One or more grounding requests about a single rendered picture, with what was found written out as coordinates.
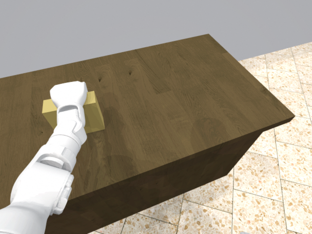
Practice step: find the left robot upper arm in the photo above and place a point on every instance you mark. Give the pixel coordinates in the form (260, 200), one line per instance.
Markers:
(44, 191)

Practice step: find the left robot hand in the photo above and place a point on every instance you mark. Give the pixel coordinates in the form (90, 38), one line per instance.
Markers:
(69, 92)

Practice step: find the table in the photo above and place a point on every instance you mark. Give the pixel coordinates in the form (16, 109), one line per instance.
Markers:
(177, 116)

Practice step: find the sponge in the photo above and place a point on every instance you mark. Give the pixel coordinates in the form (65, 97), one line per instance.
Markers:
(93, 116)

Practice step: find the left robot forearm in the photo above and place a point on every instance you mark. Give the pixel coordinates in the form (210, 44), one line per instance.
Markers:
(64, 144)

